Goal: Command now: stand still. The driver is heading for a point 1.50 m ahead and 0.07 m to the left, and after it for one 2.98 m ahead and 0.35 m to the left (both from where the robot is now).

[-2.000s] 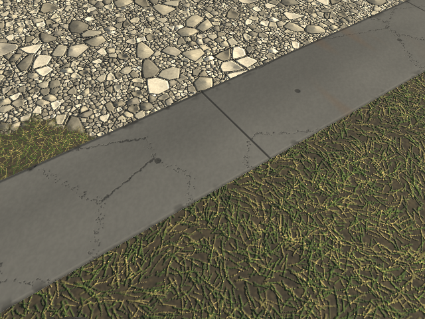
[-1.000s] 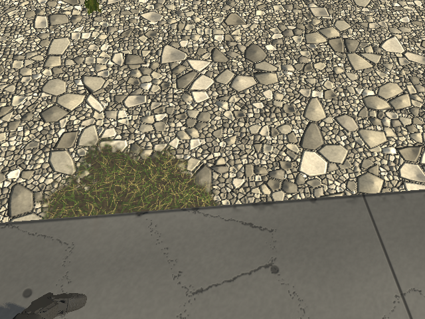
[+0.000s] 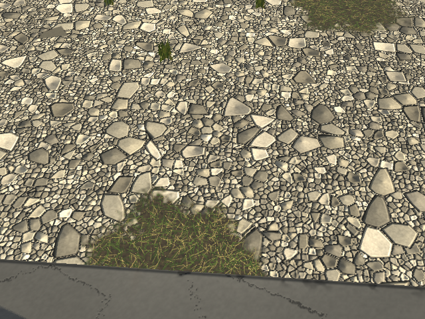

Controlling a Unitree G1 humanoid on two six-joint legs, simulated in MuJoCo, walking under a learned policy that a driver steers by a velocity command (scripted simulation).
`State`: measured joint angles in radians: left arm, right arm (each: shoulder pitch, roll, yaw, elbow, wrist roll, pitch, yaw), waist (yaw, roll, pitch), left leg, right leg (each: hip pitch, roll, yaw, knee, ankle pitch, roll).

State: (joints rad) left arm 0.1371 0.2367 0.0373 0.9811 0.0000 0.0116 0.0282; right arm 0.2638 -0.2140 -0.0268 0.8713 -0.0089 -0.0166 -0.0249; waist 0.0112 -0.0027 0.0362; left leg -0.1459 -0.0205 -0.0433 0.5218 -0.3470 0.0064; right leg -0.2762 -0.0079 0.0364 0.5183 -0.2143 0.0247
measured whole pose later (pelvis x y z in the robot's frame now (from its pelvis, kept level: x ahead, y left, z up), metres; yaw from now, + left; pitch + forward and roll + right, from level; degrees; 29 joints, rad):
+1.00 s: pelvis +0.00 +0.00 +0.00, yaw -1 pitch -1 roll +0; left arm 0.20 0.20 0.02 1.13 0.00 0.02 0.05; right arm 0.34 -0.17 0.00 1.08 0.00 -0.02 -0.03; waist 0.01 -0.01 0.04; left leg -0.13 -0.02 -0.02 0.47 -0.32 0.01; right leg -0.27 -0.01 0.05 0.49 -0.20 0.03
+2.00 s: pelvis +0.09 -0.04 +0.00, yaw -1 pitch +0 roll -1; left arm 0.29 0.17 0.00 1.08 -0.01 -0.04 0.02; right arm 0.23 -0.19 -0.02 1.02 0.01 -0.01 -0.05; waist 0.01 0.03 0.03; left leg -0.23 0.05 -0.03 0.51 -0.26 -0.04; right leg -0.17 0.05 -0.05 0.46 -0.30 -0.05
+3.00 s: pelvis +0.39 +0.03 -0.01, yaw +0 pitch +2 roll +0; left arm -0.06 0.21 0.04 0.87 -0.03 -0.09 -0.04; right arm 0.49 -0.20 -0.05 1.08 0.01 -0.09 -0.02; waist -0.08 -0.03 0.04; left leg 0.20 -0.03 0.05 0.14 -0.37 0.02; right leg -0.60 -0.04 -0.05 0.53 0.02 -0.08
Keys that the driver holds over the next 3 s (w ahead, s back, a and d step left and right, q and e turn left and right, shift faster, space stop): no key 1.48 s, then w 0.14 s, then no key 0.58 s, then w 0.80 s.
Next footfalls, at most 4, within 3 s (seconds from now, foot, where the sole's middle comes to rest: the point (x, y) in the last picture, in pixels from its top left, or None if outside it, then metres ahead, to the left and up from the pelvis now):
1.98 left None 0.12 0.10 -0.77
2.52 left None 0.24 0.13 -0.77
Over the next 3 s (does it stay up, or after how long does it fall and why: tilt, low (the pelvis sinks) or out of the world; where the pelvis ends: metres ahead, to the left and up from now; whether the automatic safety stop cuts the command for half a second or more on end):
stays up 0.39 0.03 -0.01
